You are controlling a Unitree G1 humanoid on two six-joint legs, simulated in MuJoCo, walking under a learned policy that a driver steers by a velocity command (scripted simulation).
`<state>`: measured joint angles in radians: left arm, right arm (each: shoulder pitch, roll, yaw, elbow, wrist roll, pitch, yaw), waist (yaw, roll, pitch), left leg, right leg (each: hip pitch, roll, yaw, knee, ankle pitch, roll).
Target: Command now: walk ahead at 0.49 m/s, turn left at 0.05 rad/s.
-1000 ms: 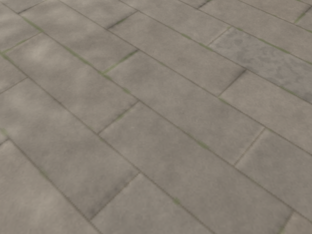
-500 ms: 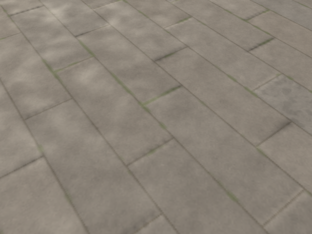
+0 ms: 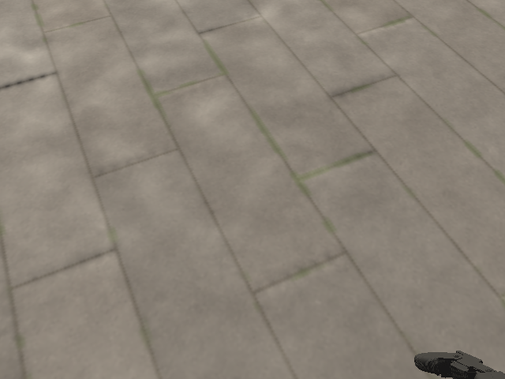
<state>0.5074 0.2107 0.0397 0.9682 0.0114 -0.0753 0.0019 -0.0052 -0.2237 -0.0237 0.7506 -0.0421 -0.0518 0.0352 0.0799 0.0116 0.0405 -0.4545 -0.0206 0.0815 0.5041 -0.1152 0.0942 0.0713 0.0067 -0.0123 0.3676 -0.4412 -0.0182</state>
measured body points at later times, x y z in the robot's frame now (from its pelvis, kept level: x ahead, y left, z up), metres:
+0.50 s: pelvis +0.27 +0.00 +0.00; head +0.30 -0.01 +0.45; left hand +0.48 +0.20 -0.11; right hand +0.20 -0.25 -0.14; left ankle +0.11 +0.08 -0.72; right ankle +0.40 -0.10 -0.71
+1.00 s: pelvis +0.47 -0.04 +0.01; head +0.51 -0.06 +0.46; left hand +0.62 +0.22 -0.11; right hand +0.53 -0.33 -0.10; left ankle +0.61 +0.04 -0.69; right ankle +0.40 -0.09 -0.72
